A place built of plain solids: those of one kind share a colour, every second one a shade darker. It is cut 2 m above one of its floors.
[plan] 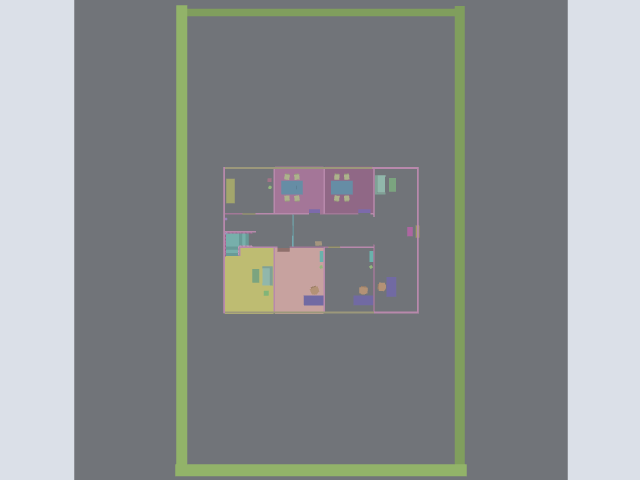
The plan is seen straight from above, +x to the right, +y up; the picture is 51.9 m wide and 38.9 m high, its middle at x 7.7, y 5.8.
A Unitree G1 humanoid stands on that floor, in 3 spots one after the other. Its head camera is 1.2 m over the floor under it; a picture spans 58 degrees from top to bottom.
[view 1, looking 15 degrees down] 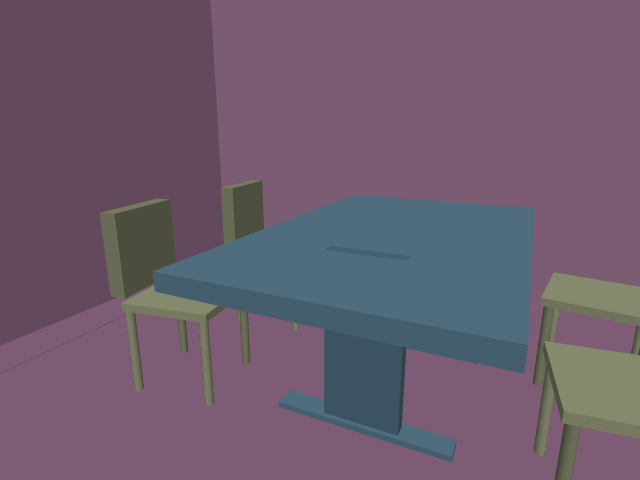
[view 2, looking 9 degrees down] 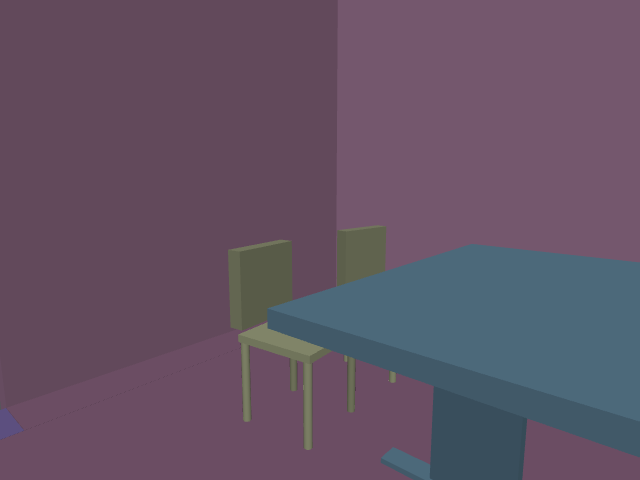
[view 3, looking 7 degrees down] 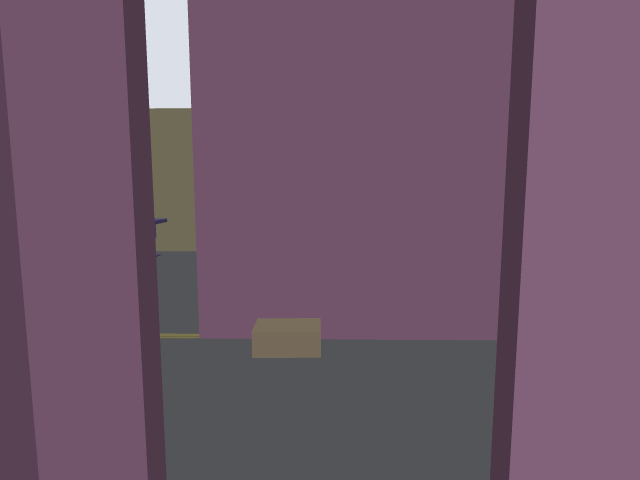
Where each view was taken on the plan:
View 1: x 7.25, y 10.56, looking -154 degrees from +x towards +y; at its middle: meeting_table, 1.77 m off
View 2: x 11.30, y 10.56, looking -139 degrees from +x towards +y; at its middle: wall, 3.97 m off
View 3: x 7.25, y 8.99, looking -89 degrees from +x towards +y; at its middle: wall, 3.75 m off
